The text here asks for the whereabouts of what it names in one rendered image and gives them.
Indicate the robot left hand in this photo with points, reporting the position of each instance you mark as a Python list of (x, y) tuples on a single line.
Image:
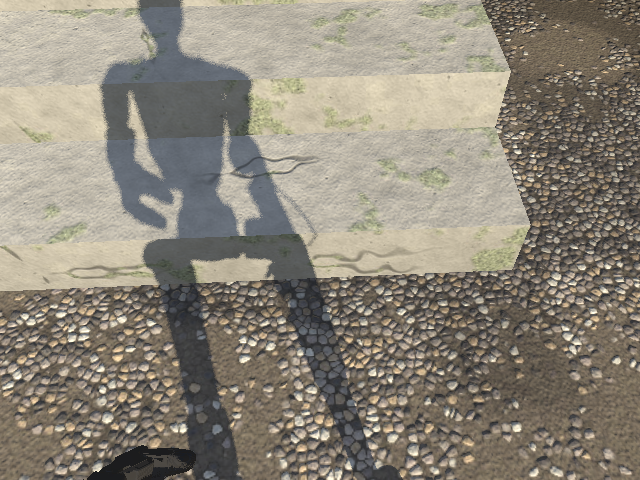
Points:
[(142, 463)]

